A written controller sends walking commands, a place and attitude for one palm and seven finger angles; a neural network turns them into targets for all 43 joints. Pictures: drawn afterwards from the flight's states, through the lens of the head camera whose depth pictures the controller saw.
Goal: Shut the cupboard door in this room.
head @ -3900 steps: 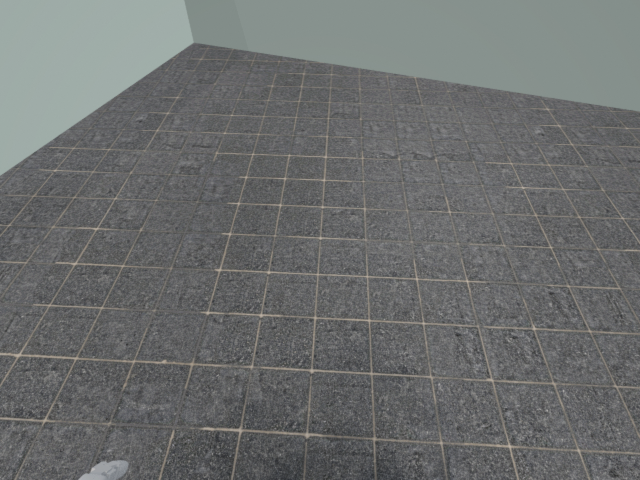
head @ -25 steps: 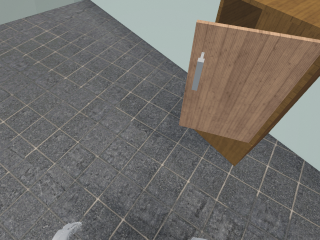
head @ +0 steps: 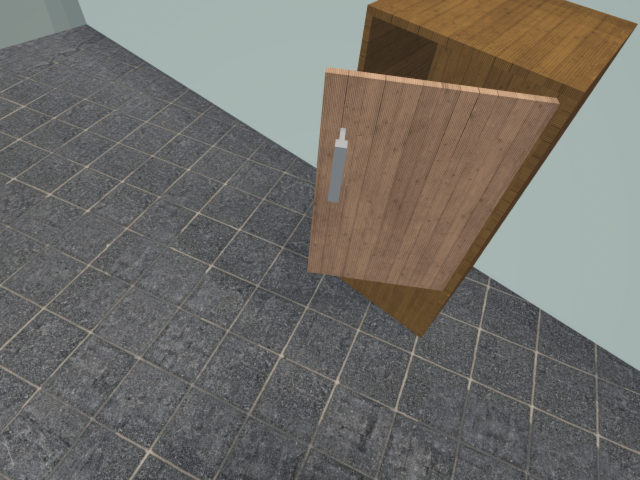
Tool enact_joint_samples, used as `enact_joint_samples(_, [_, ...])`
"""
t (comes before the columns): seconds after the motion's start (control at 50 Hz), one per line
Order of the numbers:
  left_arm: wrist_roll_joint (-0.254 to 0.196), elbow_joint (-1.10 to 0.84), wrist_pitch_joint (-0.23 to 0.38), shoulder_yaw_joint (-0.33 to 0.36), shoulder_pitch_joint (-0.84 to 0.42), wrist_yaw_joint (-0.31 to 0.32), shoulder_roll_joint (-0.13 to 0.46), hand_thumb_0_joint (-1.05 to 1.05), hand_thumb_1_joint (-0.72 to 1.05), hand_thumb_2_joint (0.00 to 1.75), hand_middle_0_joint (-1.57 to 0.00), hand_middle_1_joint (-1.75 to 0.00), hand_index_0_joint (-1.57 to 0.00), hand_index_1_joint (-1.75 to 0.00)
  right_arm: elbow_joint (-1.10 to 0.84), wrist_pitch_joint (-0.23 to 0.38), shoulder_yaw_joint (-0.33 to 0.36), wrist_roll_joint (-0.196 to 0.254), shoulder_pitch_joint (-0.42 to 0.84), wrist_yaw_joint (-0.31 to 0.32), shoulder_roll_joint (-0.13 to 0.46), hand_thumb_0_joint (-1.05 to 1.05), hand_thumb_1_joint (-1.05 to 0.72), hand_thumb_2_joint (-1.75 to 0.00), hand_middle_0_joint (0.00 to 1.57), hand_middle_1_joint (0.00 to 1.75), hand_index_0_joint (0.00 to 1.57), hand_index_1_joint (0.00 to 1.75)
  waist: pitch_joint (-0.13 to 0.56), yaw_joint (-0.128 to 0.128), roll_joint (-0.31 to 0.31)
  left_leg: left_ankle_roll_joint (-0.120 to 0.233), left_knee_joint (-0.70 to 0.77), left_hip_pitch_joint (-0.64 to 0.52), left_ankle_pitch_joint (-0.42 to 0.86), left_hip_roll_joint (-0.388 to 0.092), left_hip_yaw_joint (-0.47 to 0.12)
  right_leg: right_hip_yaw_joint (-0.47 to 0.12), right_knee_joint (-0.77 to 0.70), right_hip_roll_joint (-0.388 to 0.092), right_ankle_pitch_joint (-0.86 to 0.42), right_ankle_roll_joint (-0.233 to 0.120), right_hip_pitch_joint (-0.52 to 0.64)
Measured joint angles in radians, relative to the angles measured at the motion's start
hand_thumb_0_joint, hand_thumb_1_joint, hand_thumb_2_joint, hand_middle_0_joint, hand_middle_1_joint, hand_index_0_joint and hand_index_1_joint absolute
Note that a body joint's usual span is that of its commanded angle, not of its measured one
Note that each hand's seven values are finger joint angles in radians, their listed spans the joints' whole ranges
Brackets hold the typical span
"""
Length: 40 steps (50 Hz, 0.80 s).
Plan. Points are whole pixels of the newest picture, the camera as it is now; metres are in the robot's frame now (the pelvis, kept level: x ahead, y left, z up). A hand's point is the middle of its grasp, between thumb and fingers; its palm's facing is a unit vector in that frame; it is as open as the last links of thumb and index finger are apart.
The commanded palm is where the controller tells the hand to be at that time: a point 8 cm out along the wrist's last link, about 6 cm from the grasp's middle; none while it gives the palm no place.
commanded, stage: take the last steps up to it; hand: left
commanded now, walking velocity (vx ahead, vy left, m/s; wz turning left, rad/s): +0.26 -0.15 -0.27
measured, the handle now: (338, 165) +0.66 +0.00 -0.02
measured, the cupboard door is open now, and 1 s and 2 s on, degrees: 34 34 34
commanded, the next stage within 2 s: come to a stop and stand still in 0.62 s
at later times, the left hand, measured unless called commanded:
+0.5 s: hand out of the picture +0.10 +0.11 -0.17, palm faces -0.05 -0.98 -0.17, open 7.4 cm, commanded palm none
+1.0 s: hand (293, 390) +0.27 +0.05 -0.17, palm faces -0.08 -0.97 -0.24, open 7.3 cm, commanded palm none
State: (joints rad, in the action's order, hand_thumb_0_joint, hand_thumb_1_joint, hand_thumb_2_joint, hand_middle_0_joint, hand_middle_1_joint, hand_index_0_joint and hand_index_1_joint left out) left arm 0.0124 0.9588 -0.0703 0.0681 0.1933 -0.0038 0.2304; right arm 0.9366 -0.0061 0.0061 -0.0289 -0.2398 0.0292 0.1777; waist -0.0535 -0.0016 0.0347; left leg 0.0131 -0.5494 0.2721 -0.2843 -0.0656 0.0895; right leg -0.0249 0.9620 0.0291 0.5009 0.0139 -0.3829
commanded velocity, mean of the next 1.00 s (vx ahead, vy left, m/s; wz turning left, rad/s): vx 0.08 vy -0.03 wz -0.07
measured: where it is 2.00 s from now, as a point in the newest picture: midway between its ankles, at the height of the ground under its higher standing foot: outside the picture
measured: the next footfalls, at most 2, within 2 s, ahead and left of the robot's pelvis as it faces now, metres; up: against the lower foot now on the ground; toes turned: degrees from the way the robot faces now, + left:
right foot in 0.26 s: +0.04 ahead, -0.16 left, +0.00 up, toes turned -7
left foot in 0.60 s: +0.22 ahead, +0.03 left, +0.00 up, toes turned +3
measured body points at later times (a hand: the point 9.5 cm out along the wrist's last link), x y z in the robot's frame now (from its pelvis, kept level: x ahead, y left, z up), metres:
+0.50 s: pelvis +0.08 -0.07 +0.00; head +0.10 -0.06 +0.45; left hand +0.10 +0.16 -0.16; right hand +0.09 -0.33 -0.14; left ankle +0.13 +0.05 -0.70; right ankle +0.00 -0.15 -0.74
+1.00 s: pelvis +0.19 -0.13 +0.00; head +0.21 -0.15 +0.45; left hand +0.28 +0.10 -0.15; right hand +0.17 -0.36 -0.17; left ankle +0.18 +0.02 -0.73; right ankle +0.21 -0.26 -0.74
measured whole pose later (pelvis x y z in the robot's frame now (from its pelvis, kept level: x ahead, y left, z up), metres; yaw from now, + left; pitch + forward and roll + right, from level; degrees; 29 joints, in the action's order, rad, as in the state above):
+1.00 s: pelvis +0.19 -0.13 +0.00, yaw -5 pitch -1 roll +1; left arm 0.02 1.04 -0.01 0.03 0.17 0.02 0.17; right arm 1.07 -0.04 0.05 -0.01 -0.26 0.01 0.18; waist -0.06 0.02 -0.02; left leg -0.03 -0.60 0.22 -0.39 -0.06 0.08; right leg 0.02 0.56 -0.05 0.25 0.01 -0.30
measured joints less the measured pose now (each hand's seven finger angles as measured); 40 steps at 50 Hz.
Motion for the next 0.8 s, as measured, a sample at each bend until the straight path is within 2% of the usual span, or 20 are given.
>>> enact_joint_samples(0.1, [0.005, 0.005, 0.002, 0.001, -0.001, -0.019, -0.004, 0.01, 0.91, 0.9, -0.2, -0.3, -0.2, -0.29, 0.026, 0.003, 0.002, -0.005, -0.026, -0.004, -0.009, 0.01, -0.91, -0.9, 0.2, 0.3, 0.2, 0.3, 0.004, 0.006, -0.025, -0.011, 0.073, -0.042, 0.03, -0.025, 0.025, 0.045, -0.05, -0.025, -0.026, 0.004, 0.007])
enact_joint_samples(0.18, [0.01, 0.013, 0.002, -0.001, -0.005, -0.037, -0.011, 0.01, 0.91, 0.9, -0.2, -0.3, -0.2, -0.29, 0.052, 0.006, 0.019, -0.008, -0.055, -0.01, 0.004, 0.0, -0.9, -0.9, 0.21, 0.3, 0.2, 0.3, 0.015, 0.028, -0.05, -0.031, 0.08, -0.059, 0.021, -0.05, 0.045, 0.072, -0.195, -0.035, -0.041, -0.008, 0.05])
enact_joint_samples(0.22, [0.012, 0.013, 0.01, -0.002, -0.006, -0.044, -0.014, 0.01, 0.91, 0.9, -0.2, -0.3, -0.2, -0.29, 0.068, 0.004, 0.029, -0.007, -0.073, -0.012, 0.019, 0.0, -0.9, -0.9, 0.21, 0.3, 0.2, 0.3, 0.02, 0.038, -0.064, -0.046, 0.055, -0.058, 0.0, -0.065, 0.049, 0.088, -0.315, -0.031, -0.096, -0.016, 0.098])
enact_joint_samples(0.26, [0.014, 0.007, 0.032, -0.003, -0.001, -0.045, -0.008, 0.01, 0.91, 0.9, -0.2, -0.3, -0.2, -0.3, 0.084, 0.001, 0.037, 0.0, -0.099, -0.014, 0.03, 0.0, -0.9, -0.9, 0.21, 0.3, 0.2, 0.3, 0.033, 0.036, -0.054, -0.053, -0.021, -0.036, -0.058, -0.069, 0.054, 0.08, -0.462, -0.034, -0.15, -0.041, 0.16])
enact_joint_samples(0.3, [0.013, 0.018, 0.051, -0.005, -0.004, -0.032, -0.027, 0.01, 0.91, 0.9, -0.2, -0.3, -0.2, -0.3, 0.112, -0.017, 0.046, 0.005, -0.102, -0.014, 0.053, 0.01, -0.91, -0.9, 0.2, 0.3, 0.2, 0.3, 0.029, 0.033, -0.083, -0.041, -0.197, 0.026, -0.192, -0.07, -0.002, 0.096, -0.439, -0.012, -0.179, -0.055, 0.165])
enact_joint_samples(0.32, [0.012, 0.02, 0.059, -0.007, 0.004, -0.025, -0.036, 0.01, 0.91, 0.9, -0.2, -0.3, -0.2, -0.3, 0.124, -0.026, 0.05, 0.005, -0.1, -0.014, 0.06, 0.01, -0.91, -0.9, 0.2, 0.3, 0.2, 0.3, 0.031, 0.029, -0.087, -0.036, -0.294, 0.063, -0.215, -0.058, -0.022, 0.1, -0.443, -0.007, -0.179, -0.06, 0.179])
enact_joint_samples(0.38, [0.012, 0.033, 0.074, -0.014, 0.044, -0.006, -0.052, 0.0, 0.91, 0.9, -0.2, -0.3, -0.2, -0.3, 0.128, -0.027, 0.058, 0.002, -0.081, -0.019, 0.07, 0.01, -0.91, -0.9, 0.2, 0.3, 0.2, 0.3, 0.035, 0.021, -0.072, -0.035, -0.465, 0.161, -0.177, -0.031, -0.023, 0.095, -0.504, -0.003, -0.19, -0.07, 0.234])
enact_joint_samples(0.44, [0.014, 0.065, 0.08, -0.022, 0.08, 0.001, -0.06, 0.0, 0.91, 0.9, -0.2, -0.3, -0.2, -0.3, 0.098, -0.014, 0.06, 0.001, -0.052, -0.027, 0.065, 0.01, -0.91, -0.9, 0.2, 0.3, 0.2, 0.3, 0.034, 0.028, -0.055, -0.038, -0.447, 0.217, -0.101, -0.027, -0.007, 0.097, -0.563, 0.006, -0.2, -0.071, 0.28])
enact_joint_samples(0.5, [0.014, 0.097, 0.082, -0.027, 0.102, 0.001, -0.065, 0.01, 0.91, 0.9, -0.2, -0.3, -0.2, -0.3, 0.071, 0.0, 0.054, 0.002, -0.021, -0.03, 0.048, 0.01, -0.91, -0.9, 0.2, 0.3, 0.19, 0.3, 0.025, 0.027, -0.041, -0.035, -0.319, 0.219, -0.059, -0.027, 0.003, 0.1, -0.588, 0.02, -0.187, -0.073, 0.315])
enact_joint_samples(0.58, [0.008, 0.126, 0.079, -0.027, 0.125, 0.0, -0.067, 0.01, 0.91, 0.9, -0.2, -0.3, -0.2, -0.3, 0.053, 0.029, 0.037, 0.002, 0.012, -0.026, 0.021, 0.01, -0.91, -0.9, 0.2, 0.3, 0.19, 0.3, 0.004, 0.013, -0.021, -0.019, -0.085, 0.133, 0.04, -0.009, 0.017, 0.098, -0.523, 0.034, -0.112, -0.068, 0.337])
enact_joint_samples(0.6, [0.004, 0.129, 0.077, -0.026, 0.133, 0.0, -0.068, 0.01, 0.91, 0.9, -0.2, -0.3, -0.2, -0.3, 0.05, 0.042, 0.032, -0.002, 0.017, -0.023, 0.017, 0.01, -0.91, -0.9, 0.2, 0.3, 0.2, 0.3, 0.002, 0.01, -0.018, 0.006, -0.05, 0.112, 0.108, -0.008, 0.017, 0.093, -0.449, 0.036, -0.076, -0.068, 0.313])
enact_joint_samples(0.62, [0.0, 0.134, 0.071, -0.025, 0.132, 0.0, -0.063, 0.01, 0.91, 0.9, -0.2, -0.3, -0.2, -0.3, 0.05, 0.051, 0.028, -0.006, 0.026, -0.019, 0.006, 0.01, -0.91, -0.9, 0.2, 0.3, 0.2, 0.3, -0.006, 0.008, -0.001, 0.021, -0.078, 0.112, 0.099, -0.004, 0.028, 0.084, -0.321, 0.027, -0.034, -0.069, 0.269])
enact_joint_samples(0.66, [0.004, 0.137, 0.057, -0.024, 0.123, 0.0, -0.055, 0.01, 0.91, 0.9, -0.2, -0.3, -0.2, -0.3, 0.046, 0.056, 0.017, -0.007, 0.029, -0.012, -0.013, 0.0, -0.91, -0.9, 0.2, 0.3, 0.2, 0.3, -0.009, 0.004, 0.022, 0.025, -0.101, 0.093, 0.031, -0.004, 0.05, 0.057, -0.054, 0.021, 0.021, -0.07, 0.157])
enact_joint_samples(0.7, [0.009, 0.133, 0.047, -0.019, 0.1, -0.005, -0.052, 0.01, 0.91, 0.9, -0.2, -0.3, -0.2, -0.3, 0.045, 0.053, 0.014, -0.006, 0.017, -0.005, -0.026, 0.0, -0.91, -0.9, 0.2, 0.3, 0.2, 0.3, -0.009, 0.007, 0.023, 0.016, -0.066, 0.058, 0.012, -0.004, 0.055, 0.059, 0.099, 0.002, -0.007, -0.059, 0.062])
enact_joint_samples(0.74, [0.011, 0.115, 0.045, -0.015, 0.07, -0.01, -0.052, 0.01, 0.91, 0.9, -0.2, -0.3, -0.2, -0.29, 0.055, 0.05, 0.012, -0.006, -0.001, -0.002, -0.033, 0.0, -0.91, -0.9, 0.2, 0.3, 0.2, 0.3, -0.012, 0.008, 0.01, 0.0, -0.007, 0.018, 0.034, -0.006, 0.051, 0.064, 0.101, -0.028, -0.043, -0.047, 0.004])
enact_joint_samples(0.8, [0.008, 0.082, 0.051, -0.014, 0.031, -0.002, -0.054, 0.01, 0.92, 0.9, -0.2, -0.3, -0.2, -0.29, 0.083, 0.031, 0.014, -0.003, -0.025, 0.0, -0.027, 0.0, -0.92, -0.9, 0.2, 0.3, 0.2, 0.3, -0.014, 0.008, -0.02, -0.01, 0.052, -0.027, 0.05, -0.017, 0.037, 0.067, -0.086, -0.064, -0.098, -0.024, -0.012])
